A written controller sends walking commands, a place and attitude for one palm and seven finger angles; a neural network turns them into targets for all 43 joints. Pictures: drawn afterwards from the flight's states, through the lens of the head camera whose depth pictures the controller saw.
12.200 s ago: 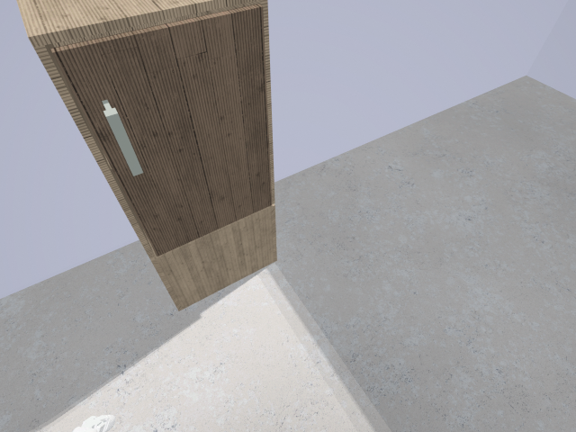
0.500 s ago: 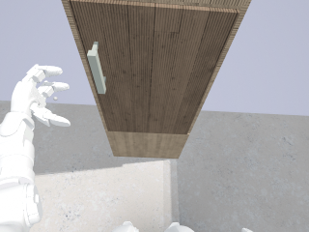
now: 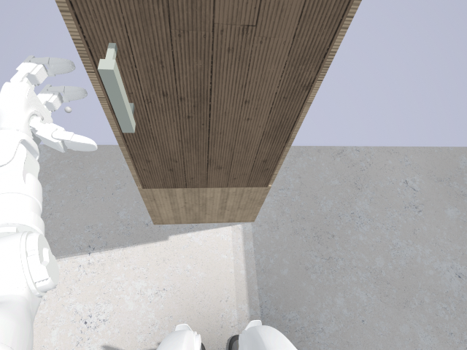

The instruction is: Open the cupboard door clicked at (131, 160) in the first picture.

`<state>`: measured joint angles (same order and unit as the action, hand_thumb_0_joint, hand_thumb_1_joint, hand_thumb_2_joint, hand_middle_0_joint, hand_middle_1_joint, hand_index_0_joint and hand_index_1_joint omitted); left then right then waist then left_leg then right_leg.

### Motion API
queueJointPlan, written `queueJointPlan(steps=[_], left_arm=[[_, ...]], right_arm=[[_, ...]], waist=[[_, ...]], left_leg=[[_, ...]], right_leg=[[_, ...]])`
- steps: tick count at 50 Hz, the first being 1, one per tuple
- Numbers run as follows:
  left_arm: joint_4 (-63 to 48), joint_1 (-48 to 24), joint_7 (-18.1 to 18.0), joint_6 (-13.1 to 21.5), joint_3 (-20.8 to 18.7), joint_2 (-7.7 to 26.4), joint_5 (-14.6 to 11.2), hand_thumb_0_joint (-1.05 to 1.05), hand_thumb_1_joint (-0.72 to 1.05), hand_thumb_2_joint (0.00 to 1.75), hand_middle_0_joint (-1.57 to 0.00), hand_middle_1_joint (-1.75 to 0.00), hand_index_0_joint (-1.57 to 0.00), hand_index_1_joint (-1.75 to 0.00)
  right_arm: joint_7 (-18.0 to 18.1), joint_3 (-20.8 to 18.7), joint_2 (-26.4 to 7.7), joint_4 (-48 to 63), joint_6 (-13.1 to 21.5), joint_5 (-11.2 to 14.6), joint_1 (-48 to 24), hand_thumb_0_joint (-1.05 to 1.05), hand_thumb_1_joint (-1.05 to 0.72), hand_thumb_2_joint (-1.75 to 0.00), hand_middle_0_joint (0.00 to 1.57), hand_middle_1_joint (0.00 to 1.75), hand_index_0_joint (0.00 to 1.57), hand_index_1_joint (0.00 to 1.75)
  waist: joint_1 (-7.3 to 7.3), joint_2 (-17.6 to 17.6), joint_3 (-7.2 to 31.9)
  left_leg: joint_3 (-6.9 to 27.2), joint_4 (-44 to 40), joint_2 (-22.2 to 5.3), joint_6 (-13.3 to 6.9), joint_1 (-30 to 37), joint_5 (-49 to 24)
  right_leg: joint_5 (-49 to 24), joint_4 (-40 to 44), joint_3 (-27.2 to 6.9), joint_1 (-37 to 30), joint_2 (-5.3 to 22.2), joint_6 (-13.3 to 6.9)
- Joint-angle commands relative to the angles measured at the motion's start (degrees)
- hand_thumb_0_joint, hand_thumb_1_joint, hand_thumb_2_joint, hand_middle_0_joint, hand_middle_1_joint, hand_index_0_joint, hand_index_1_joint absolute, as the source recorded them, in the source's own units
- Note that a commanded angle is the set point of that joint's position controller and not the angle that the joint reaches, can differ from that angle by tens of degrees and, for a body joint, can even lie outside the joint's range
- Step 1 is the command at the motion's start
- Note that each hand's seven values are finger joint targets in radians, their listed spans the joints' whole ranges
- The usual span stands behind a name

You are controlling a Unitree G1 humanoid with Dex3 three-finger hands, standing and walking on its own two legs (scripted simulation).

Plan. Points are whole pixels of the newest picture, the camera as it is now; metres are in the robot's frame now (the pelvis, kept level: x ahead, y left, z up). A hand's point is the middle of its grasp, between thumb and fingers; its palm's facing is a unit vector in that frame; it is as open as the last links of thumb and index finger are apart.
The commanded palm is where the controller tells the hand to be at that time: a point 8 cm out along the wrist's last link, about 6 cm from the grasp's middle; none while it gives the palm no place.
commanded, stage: move the hooked fingers beside the handle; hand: left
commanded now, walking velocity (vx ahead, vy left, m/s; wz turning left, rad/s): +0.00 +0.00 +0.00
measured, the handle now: (121, 91) +0.53 +0.17 +0.09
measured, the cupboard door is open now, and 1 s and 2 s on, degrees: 0 0 0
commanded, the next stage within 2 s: slide the fingers in behind the handle in 0.74 s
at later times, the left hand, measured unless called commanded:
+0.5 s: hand (65, 121) +0.46 +0.24 +0.09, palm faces +0.00 -1.00 +0.00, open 14.0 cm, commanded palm +0.45 +0.28 +0.08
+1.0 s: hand (80, 111) +0.49 +0.22 +0.08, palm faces +0.00 -1.00 -0.01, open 14.0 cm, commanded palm +0.46 +0.26 +0.08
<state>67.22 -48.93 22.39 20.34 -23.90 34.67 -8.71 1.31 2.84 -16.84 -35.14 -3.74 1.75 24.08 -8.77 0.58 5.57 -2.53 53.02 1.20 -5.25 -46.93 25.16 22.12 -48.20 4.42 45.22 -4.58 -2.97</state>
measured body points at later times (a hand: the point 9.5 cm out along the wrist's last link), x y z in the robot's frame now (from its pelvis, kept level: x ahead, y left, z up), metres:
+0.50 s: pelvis +0.00 +0.01 +0.00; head +0.09 +0.03 +0.44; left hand +0.45 +0.29 +0.09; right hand +0.04 -0.26 -0.10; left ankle +0.00 +0.05 -0.69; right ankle +0.00 -0.09 -0.69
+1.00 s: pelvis +0.00 +0.00 +0.00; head +0.11 +0.02 +0.43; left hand +0.48 +0.28 +0.09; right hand -0.01 -0.28 -0.10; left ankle +0.00 +0.05 -0.69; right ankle +0.00 -0.09 -0.69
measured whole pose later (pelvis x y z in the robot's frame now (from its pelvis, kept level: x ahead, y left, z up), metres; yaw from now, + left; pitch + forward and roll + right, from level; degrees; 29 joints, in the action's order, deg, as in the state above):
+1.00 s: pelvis +0.00 +0.00 +0.00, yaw +0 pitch +19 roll -3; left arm 66.0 -48.3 20.6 20.7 -22.1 33.0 -9.2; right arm 0.9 2.7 -16.9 -35.2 -4.9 1.8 25.3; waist -8.8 0.9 5.5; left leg -2.3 53.5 0.9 -5.0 -47.3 25.3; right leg 22.2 -48.5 4.6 45.5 -4.9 -3.3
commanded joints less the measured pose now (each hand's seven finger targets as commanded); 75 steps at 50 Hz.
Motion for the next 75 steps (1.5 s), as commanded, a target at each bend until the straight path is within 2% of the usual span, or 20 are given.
queueJointPlan(steps=[1, 3, 9, 13, 14, 17, 25, 28, 33, 35, 37, 42, 46, 48, 51, 65, 67, 69, 71, 75], left_arm=[[-12.4, -19.9, 0.4, 4.0, -1.9, 15.2, -1.5, 0.0, -0.5, 0.3, -0.3, -1.2, -0.3, -1.2], [-12.2, -18.4, 0.1, 3.5, -3.7, 17.2, -1.4, 0.0, -0.5, 0.3, -0.3, -1.2, -0.3, -1.2], [-17.3, -20.5, -0.4, 4.5, -1.3, 13.7, -2.2, 0.0, -0.5, 0.3, -0.3, -1.2, -0.3, -1.2], [-18.4, -17.5, -1.1, 4.8, -2.7, 14.1, -2.6, 0.0, -0.5, 0.3, -0.3, -1.2, -0.3, -1.2], [-17.6, -17.3, -0.9, 4.4, -0.7, 11.5, -2.7, 0.0, -0.5, 0.3, -0.3, -1.2, -0.3, -1.2], [-16.1, -16.5, -0.6, 4.0, -1.1, 12.3, -2.5, 0.0, -0.5, 0.3, -0.3, -1.2, -0.3, -1.2], [-15.4, -23.2, -2.1, 4.8, 4.0, 6.5, -2.5, 0.0, -0.5, 0.3, -0.3, -1.2, -0.3, -1.2], [-11.6, -25.7, -3.1, 4.5, 2.8, 9.1, -1.3, 0.0, -0.5, 0.3, -0.3, -1.2, -0.3, -1.2], [-12.5, -28.5, -3.0, 5.9, -0.3, 15.2, -0.3, 0.0, -0.5, 0.3, -0.3, -1.2, -0.3, -1.2], [-14.5, -28.0, -2.3, 6.5, 1.2, 12.7, -0.8, 0.0, -0.5, 0.3, -0.3, -1.2, -0.3, -1.2], [-10.4, -25.9, -1.7, 5.2, 1.4, 12.3, -0.9, 0.0, -0.5, 0.3, -0.3, -1.2, -0.3, -1.2], [-10.4, -25.0, -1.2, 3.5, -0.5, 15.8, -0.8, 0.0, -0.5, 0.3, -0.3, -1.2, -0.3, -1.2], [-14.0, -23.7, -1.3, 4.7, -0.5, 13.6, -1.9, 0.0, -0.5, 0.3, -0.3, -1.2, -0.3, -1.2], [-13.2, -24.1, -1.5, 4.3, 1.3, 11.2, -1.9, 0.0, -0.5, 0.3, -0.3, -1.2, -0.3, -1.2], [-14.9, -22.0, -2.6, 4.2, -1.7, 14.0, -1.7, 0.0, -0.5, 0.3, -0.3, -1.2, -0.3, -1.2], [-15.2, -23.7, -5.0, 5.1, 4.2, 5.6, -1.2, 0.0, -0.5, 0.3, -0.3, -1.2, -0.3, -1.2], [-13.1, -23.6, -5.0, 4.8, 2.3, 8.3, -1.0, 0.0, -0.5, 0.3, -0.3, -1.2, -0.3, -1.2], [-13.5, -24.8, -4.8, 4.6, 5.0, 5.1, -0.8, 0.0, -0.5, 0.3, -0.3, -1.2, -0.3, -1.2], [-14.6, -23.6, -5.0, 4.9, 3.6, 6.3, -1.0, 0.0, -0.5, 0.3, -0.3, -1.2, -0.3, -1.2], [-16.2, -25.4, -5.1, 5.3, 8.1, 0.2, -1.6, 0.0, -0.5, 0.3, -0.3, -1.2, -0.3, -1.2]], right_arm=[[0.5, -4.3, -10.9, 4.0, 0.3, -0.4, 8.8, 0.0, -0.9, -0.9, 0.2, 0.3, 0.2, 0.3], [0.5, -4.5, -11.1, 4.3, -0.1, -0.4, 8.8, 0.0, -0.9, -0.9, 0.2, 0.3, 0.2, 0.3], [0.4, -4.6, -10.4, 4.6, -0.7, -0.2, 8.0, 0.0, -0.9, -0.9, 0.2, 0.3, 0.2, 0.3], [0.2, -4.9, -10.3, 4.4, -0.7, -0.3, 7.9, 0.0, -0.9, -0.9, 0.2, 0.3, 0.2, 0.3], [0.1, -4.7, -9.9, 4.5, -0.7, -0.1, 7.4, 0.0, -0.9, -0.9, 0.2, 0.3, 0.2, 0.3], [0.4, -4.7, -10.2, 4.3, -1.0, 0.1, 7.3, 0.0, -0.9, -0.9, 0.2, 0.3, 0.2, 0.3], [0.5, -4.3, -9.9, 4.0, -0.3, 0.1, 5.5, 0.0, -0.9, -0.9, 0.2, 0.3, 0.2, 0.3], [0.8, -4.0, -10.5, 3.5, 0.2, 0.1, 5.5, 0.0, -0.9, -0.9, 0.2, 0.3, 0.2, 0.3], [1.1, -3.5, -10.9, 3.8, 1.1, -0.1, 5.9, 0.0, -0.9, -0.9, 0.2, 0.3, 0.2, 0.3], [0.9, -3.6, -10.5, 4.1, 1.2, -0.2, 6.1, 0.0, -0.9, -0.9, 0.2, 0.3, 0.2, 0.3], [0.9, -3.6, -10.7, 3.4, 0.7, -0.1, 6.4, 0.0, -0.9, -0.9, 0.2, 0.3, 0.2, 0.3], [1.1, -3.5, -11.1, 4.1, 0.2, 0.0, 7.5, 0.0, -0.9, -0.9, 0.2, 0.3, 0.2, 0.3], [0.7, -4.1, -10.8, 4.0, 0.1, -0.2, 7.9, 0.0, -0.9, -0.9, 0.2, 0.3, 0.2, 0.3], [0.5, -4.1, -10.4, 3.7, -0.1, -0.1, 8.1, 0.0, -0.9, -0.9, 0.2, 0.3, 0.2, 0.3], [0.4, -4.3, -10.6, 3.9, -0.2, -0.3, 8.5, 0.0, -0.9, -0.9, 0.2, 0.3, 0.2, 0.3], [-0.4, -4.2, -9.3, 3.8, -0.1, -0.2, 7.2, 0.0, -0.9, -0.9, 0.2, 0.3, 0.2, 0.3], [-0.2, -4.3, -9.8, 3.3, -0.2, -0.1, 7.2, 0.0, -0.9, -0.9, 0.2, 0.3, 0.2, 0.3], [-0.3, -4.1, -9.3, 3.5, 0.2, -0.1, 6.7, 0.0, -0.9, -0.9, 0.2, 0.3, 0.2, 0.3], [-0.3, -4.4, -9.4, 3.5, 0.1, -0.1, 7.0, 0.0, -0.9, -0.9, 0.2, 0.3, 0.2, 0.3], [-0.7, -4.5, -8.9, 3.2, 0.4, -0.1, 6.7, 0.0, -0.9, -0.9, 0.2, 0.3, 0.2, 0.3]], waist=[[1.49, 8.9, 27.9], [1.97, 7.8, 26.1], [1.07, 8.8, 25.4], [2.08, 9.1, 27.3], [1.44, 8.6, 25.9], [1.69, 7.3, 23.8], [-0.44, 8.1, 19.9], [-1.17, 5.1, 19.0], [-0.31, 8.0, 24.8], [-0.03, 10.9, 27.8], [-0.7, 8.3, 24.7], [-0.1, 7.5, 24.0], [0.24, 8.5, 27.2], [-0.57, 6.8, 25.5], [1.12, 7.9, 27.7], [-0.88, 6.8, 23.7], [-0.69, 4.2, 23.3], [-1.07, 6.7, 23.2], [-0.18, 8.0, 26.5], [-1.15, 8.6, 25.8]], left_leg=[[8.4, -4.8, -3.4, 4.7, 25.0, -34.2], [8.3, -5.1, -3.4, 4.5, 23.2, -33.3], [8.5, -5.6, -3.8, 4.9, 26.0, -33.8], [9.0, -5.4, -4.0, 5.5, 28.5, -37.7], [8.5, -5.6, -3.8, 5.2, 27.7, -36.0], [8.6, -5.9, -3.8, 5.1, 26.3, -35.4], [10.0, -6.4, -3.6, 5.2, 25.8, -27.2], [9.9, -6.6, -3.2, 4.4, 21.8, -19.5], [9.5, -5.3, -2.7, 4.3, 21.6, -21.0], [9.9, -4.7, -2.9, 5.0, 25.1, -26.4], [9.6, -4.7, -3.2, 4.7, 23.4, -25.3], [8.2, -5.0, -2.7, 3.6, 18.9, -23.3], [8.2, -4.5, -3.1, 3.9, 22.9, -27.1], [8.1, -4.7, -3.0, 3.5, 21.6, -26.1], [7.6, -4.7, -2.8, 3.5, 22.0, -28.2], [7.4, -4.4, -2.6, 3.3, 21.8, -28.0], [7.3, -4.4, -2.5, 3.1, 19.7, -25.4], [7.3, -4.4, -2.4, 3.1, 20.4, -24.7], [7.4, -3.7, -2.5, 3.5, 23.1, -29.2], [8.8, -3.4, -2.9, 4.1, 26.1, -31.7]], right_leg=[[-18.6, 3.3, -3.4, -7.2, 0.6, 1.1], [-18.6, 3.4, -3.3, -7.7, 0.7, 1.1], [-17.7, 4.0, -2.9, -6.1, 0.5, 1.2], [-18.5, 4.0, -2.9, -6.7, 0.4, 1.1], [-18.5, 4.4, -2.9, -6.6, 0.5, 1.3], [-18.1, 4.4, -2.8, -6.5, 0.6, 1.1], [-12.2, 4.3, -2.4, -1.8, 1.0, 0.9], [-9.4, 4.5, -3.1, -1.8, 1.2, 1.1], [-11.4, 3.3, -3.8, -5.1, 1.2, 0.9], [-13.6, 2.6, -3.4, -4.8, 1.0, 0.6], [-13.1, 3.3, -3.3, -3.6, 0.8, 1.0], [-14.6, 3.4, -3.8, -6.8, 1.0, 1.1], [-16.3, 3.5, -3.7, -6.6, 0.6, 1.1], [-16.3, 3.7, -3.6, -6.6, 0.6, 1.3], [-18.4, 3.6, -3.9, -9.0, 0.6, 1.2], [-19.3, 3.5, -3.9, -7.6, 0.7, 1.2], [-18.6, 3.6, -4.3, -8.4, 0.8, 1.4], [-17.9, 3.6, -4.2, -7.2, 0.9, 1.4], [-20.1, 3.0, -4.2, -7.7, 0.8, 1.2], [-18.7, 2.8, -3.2, -4.3, 0.7, 1.1]])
